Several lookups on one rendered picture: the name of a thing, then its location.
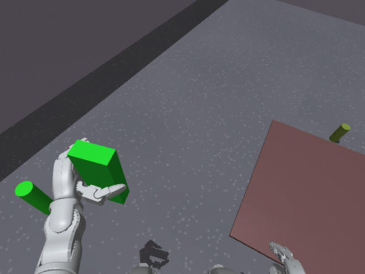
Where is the left robot hand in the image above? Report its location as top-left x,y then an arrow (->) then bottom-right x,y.
52,138 -> 127,206

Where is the right robot hand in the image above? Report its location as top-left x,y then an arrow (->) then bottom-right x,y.
269,242 -> 306,274

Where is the left robot arm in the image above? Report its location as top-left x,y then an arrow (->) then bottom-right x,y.
34,198 -> 86,274

